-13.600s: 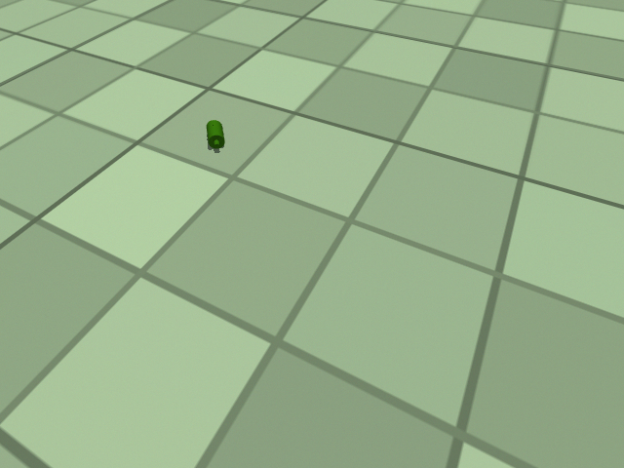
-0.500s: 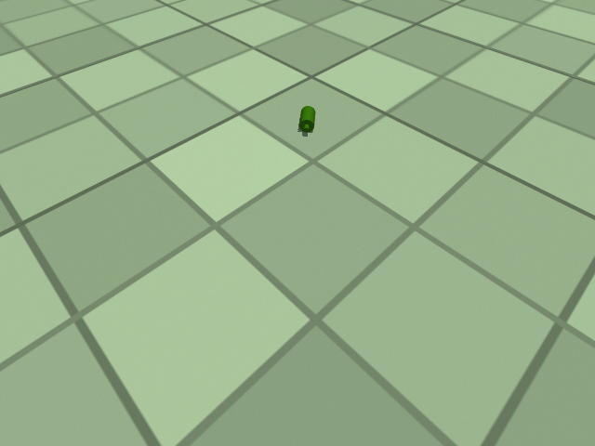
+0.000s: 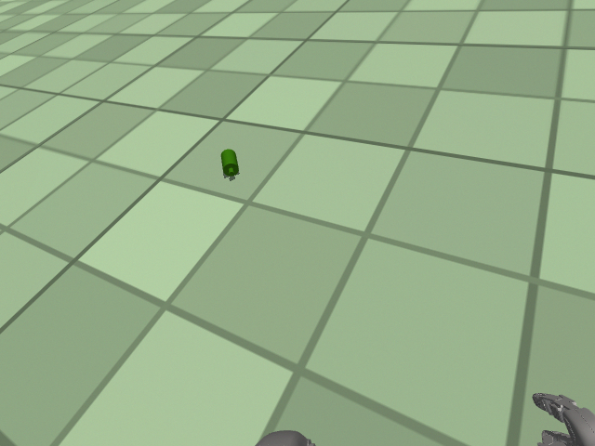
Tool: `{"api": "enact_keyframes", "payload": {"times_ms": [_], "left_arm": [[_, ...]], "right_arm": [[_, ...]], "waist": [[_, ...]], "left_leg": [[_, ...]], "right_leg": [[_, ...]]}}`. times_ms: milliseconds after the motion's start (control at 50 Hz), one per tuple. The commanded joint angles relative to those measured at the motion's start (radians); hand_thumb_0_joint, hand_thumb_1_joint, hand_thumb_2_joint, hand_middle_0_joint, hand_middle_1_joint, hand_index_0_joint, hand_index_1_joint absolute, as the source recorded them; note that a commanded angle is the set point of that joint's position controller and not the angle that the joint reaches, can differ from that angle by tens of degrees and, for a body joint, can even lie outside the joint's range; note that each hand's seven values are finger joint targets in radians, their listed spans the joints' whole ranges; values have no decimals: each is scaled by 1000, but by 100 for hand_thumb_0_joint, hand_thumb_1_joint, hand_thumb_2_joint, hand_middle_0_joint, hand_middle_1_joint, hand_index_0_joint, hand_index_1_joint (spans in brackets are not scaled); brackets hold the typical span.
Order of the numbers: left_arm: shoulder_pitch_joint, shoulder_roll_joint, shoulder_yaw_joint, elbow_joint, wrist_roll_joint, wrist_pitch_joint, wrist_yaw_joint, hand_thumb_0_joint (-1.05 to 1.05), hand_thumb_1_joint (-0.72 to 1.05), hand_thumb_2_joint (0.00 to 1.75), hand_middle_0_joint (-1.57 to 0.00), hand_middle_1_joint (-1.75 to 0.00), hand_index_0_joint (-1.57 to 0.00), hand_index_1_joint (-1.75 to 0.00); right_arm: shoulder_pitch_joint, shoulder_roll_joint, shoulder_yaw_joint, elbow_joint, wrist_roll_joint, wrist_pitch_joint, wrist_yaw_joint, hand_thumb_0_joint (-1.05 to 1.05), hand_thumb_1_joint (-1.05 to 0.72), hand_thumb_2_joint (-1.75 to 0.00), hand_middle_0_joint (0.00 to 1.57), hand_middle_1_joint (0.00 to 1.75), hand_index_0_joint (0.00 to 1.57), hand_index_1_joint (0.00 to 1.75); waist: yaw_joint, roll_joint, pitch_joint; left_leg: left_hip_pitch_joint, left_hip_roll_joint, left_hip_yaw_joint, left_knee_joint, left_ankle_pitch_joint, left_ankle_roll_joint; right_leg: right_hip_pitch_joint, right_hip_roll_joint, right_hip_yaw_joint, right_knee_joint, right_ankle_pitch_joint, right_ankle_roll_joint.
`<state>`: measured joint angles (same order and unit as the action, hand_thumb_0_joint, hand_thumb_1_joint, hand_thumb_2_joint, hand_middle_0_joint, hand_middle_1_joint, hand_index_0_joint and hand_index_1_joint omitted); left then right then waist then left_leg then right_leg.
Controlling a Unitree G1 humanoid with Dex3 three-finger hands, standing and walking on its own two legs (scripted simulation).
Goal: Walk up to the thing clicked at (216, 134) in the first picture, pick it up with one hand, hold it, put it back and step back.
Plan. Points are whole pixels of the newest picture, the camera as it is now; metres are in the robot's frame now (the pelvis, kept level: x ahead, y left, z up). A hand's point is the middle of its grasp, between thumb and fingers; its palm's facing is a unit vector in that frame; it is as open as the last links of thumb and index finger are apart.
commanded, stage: walk up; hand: left
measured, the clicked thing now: (230, 164) +1.61 +0.59 -0.71
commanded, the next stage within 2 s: none
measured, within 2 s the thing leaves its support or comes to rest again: neither
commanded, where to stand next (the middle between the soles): +1.27 +0.93 m, yaw -75 degrees
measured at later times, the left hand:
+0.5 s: hand (141, 258) +0.51 +0.42 -0.11, palm faces -0.38 -0.77 -0.52, open 7.3 cm
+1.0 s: hand (144, 186) +0.76 +0.50 -0.11, palm faces -0.45 -0.66 -0.60, open 7.3 cm
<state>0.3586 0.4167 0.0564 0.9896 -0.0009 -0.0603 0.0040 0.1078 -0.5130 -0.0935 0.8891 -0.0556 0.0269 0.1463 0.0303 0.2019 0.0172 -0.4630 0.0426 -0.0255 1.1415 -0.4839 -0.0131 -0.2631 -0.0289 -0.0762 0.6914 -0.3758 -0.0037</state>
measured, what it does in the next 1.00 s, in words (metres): walks ahead, turning right: left foot, then right foot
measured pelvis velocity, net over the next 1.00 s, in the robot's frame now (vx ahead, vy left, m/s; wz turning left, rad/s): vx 0.56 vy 0.26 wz -0.56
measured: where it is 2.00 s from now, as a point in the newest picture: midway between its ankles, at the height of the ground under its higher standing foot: (216, 260)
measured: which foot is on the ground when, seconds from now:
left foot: up 0.00-0.28, down 0.30-0.72, up 0.74-1.00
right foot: down 0.00-0.32, up 0.34-0.70, down 0.72-1.00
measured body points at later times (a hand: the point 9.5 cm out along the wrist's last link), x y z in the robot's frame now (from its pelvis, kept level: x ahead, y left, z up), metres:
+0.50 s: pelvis +0.29 +0.16 +0.02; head +0.34 +0.15 +0.46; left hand +0.53 +0.46 -0.08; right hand +0.22 -0.17 -0.08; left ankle +0.34 +0.24 -0.71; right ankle +0.25 +0.03 -0.63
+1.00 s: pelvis +0.56 +0.26 -0.01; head +0.55 +0.20 +0.43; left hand +0.78 +0.53 -0.07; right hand +0.52 -0.11 -0.11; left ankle +0.74 +0.39 -0.67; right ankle +0.48 +0.07 -0.71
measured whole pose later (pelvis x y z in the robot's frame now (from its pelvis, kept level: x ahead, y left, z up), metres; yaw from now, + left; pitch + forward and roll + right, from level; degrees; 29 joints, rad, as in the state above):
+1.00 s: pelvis +0.56 +0.26 -0.01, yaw -32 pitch -2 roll -2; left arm 0.37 0.41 0.04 0.86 0.03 -0.08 0.08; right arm 0.17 -0.52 -0.11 0.64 -0.07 0.08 0.13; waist -0.01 0.18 0.06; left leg -0.65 0.15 -0.14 1.08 -0.30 -0.01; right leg -0.38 -0.10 0.01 0.75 -0.36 0.03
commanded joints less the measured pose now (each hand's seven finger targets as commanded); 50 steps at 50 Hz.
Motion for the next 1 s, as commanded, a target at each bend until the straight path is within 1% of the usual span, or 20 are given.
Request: {"api": "enact_keyframes", "payload": {"times_ms": [0,200,260,280,300,320,340,380,420,480,580,620,660,680,700,740,780,860,920,980], "left_arm": [[-115,365,78,-114,-9,-55,45,0,90,90,-20,-30,-20,-30],[-38,381,98,-145,13,-64,57,0,90,90,-20,-30,-20,-30],[-143,355,87,-187,24,-40,66,0,90,90,-20,-30,-20,-30],[-60,251,52,-181,32,-36,68,0,90,90,-20,-30,-20,-30],[-1,147,12,-194,27,-35,70,0,90,90,-20,-30,-20,-30],[125,180,13,-179,0,-36,83,0,90,90,-20,-30,-20,-30],[113,218,16,-143,5,-30,91,0,90,90,-20,-30,-20,-30],[17,315,58,-99,-23,-13,67,0,90,90,-20,-30,-20,-30],[59,336,72,-83,-42,3,56,0,90,90,-20,-30,-20,-30],[-24,282,54,-103,-29,6,44,0,90,90,-20,-30,-20,-30],[-138,260,52,-174,-25,10,41,0,90,90,-20,-30,-20,-30],[-67,268,66,-153,-24,10,44,0,90,90,-20,-30,-20,-30],[225,303,103,-79,-23,18,63,0,90,90,-20,-30,-20,-30],[355,333,122,-49,-18,19,85,0,90,90,-20,-30,-20,-30],[318,405,143,-83,-4,21,106,0,90,90,-20,-30,-20,-30],[35,421,124,-218,-22,10,140,0,90,90,-20,-30,-20,-30],[-61,393,103,-246,-18,-15,151,0,90,90,-20,-30,-20,-30],[-138,366,100,-240,15,-51,125,0,90,90,-20,-30,-20,-30],[-82,400,114,-223,25,-64,113,0,90,90,-20,-30,-20,-30],[-56,443,131,-210,53,-43,113,0,90,90,-20,-30,-20,-30]], "right_arm": [[-77,-198,-45,-171,8,-36,11,0,-90,-90,20,30,20,30],[-118,-136,-56,-259,2,-18,31,0,-90,-90,20,30,20,30],[261,-182,-111,-164,2,-15,6,0,-90,-90,20,30,20,30],[408,-245,-139,-130,-7,-23,-20,0,-90,-90,20,30,20,30],[436,-313,-152,-143,-4,-34,-46,0,-90,-90,20,30,20,30],[217,-364,-155,-192,33,-48,-64,0,-90,-90,20,30,20,30],[78,-357,-155,-212,49,-44,-67,0,-90,-90,20,30,20,30],[10,-226,-117,-249,28,-43,-69,0,-90,-90,20,30,20,30],[33,-165,-98,-240,14,-46,-65,0,-90,-90,20,30,20,30],[129,-109,-80,-235,5,-56,-70,0,-90,-90,20,30,20,30],[109,-125,-78,-291,-10,-40,-61,0,-90,-90,20,30,20,30],[77,-116,-77,-321,-13,-33,-63,0,-90,-90,20,30,20,30],[12,-119,-78,-357,-10,-34,-71,0,-90,-90,20,30,20,30],[40,-90,-65,-363,-16,-31,-76,0,-90,-90,20,30,20,30],[116,-74,-56,-366,-20,-20,-78,0,-90,-90,20,30,20,30],[178,-199,-95,-352,-17,9,-77,0,-90,-90,20,30,20,30],[90,-204,-92,-342,-16,21,-73,0,-90,-90,20,30,20,30],[198,-168,-74,-292,-14,31,-36,0,-90,-90,20,30,20,30],[150,-145,-70,-306,-7,39,-21,0,-90,-90,20,30,20,30],[88,-135,-79,-323,-4,50,-13,0,-90,-90,20,30,20,30]], "waist": [[-65,-337,112],[-60,-305,26],[-260,-222,-152],[-309,-5,-212],[-291,256,-234],[-135,282,-206],[-85,227,-143],[-90,70,-24],[-70,59,-46],[-113,-50,-60],[-114,-66,38],[-63,-106,20],[88,-209,-103],[149,-369,-161],[109,-475,-166],[-12,-256,-129],[-53,-129,-4],[-134,-220,43],[-100,-351,14],[-88,-418,21]], "left_leg": [[-259,101,-110,-79,195,-2],[44,79,0,-415,365,-30],[481,33,19,-535,272,17],[699,56,-73,-574,142,22],[774,285,-420,-695,-87,17],[687,365,-722,-941,-61,52],[454,361,-734,-1010,-240,66],[219,239,-340,-964,-183,-28],[290,179,-127,-838,85,24],[421,177,-38,-788,427,97],[266,195,70,-829,441,88],[109,170,118,-699,509,49],[-54,93,191,-339,814,-24],[-223,30,151,-53,397,-40],[-430,-57,82,183,-124,-82],[-439,15,-187,392,-91,-101],[-373,104,-210,330,8,-51],[-121,78,-90,43,165,21],[-115,66,-18,-58,220,12],[-69,107,-18,-132,190,7]], "right_leg": [[38,-267,494,-525,-286,-157],[-32,-148,217,-390,195,-124],[-126,-147,190,72,376,-85],[-310,-60,149,388,92,-39],[-530,58,133,665,-291,-34],[-596,90,145,759,-217,-81],[-518,-16,215,797,-113,-104],[-410,-74,197,658,55,-69],[-383,-93,129,485,120,-44],[-391,-66,80,344,103,-4],[-256,-67,-41,84,170,-22],[-18,-45,-62,30,215,-45],[366,-5,-84,-85,235,-78],[551,-93,75,-143,201,-117],[587,-350,497,-218,-9,-242],[340,-533,871,-416,-333,-371],[77,-457,700,-438,-308,-327],[-240,-200,268,-277,11,-178],[-231,-156,211,-246,70,-171],[-282,-182,254,-266,-158,-190]]}}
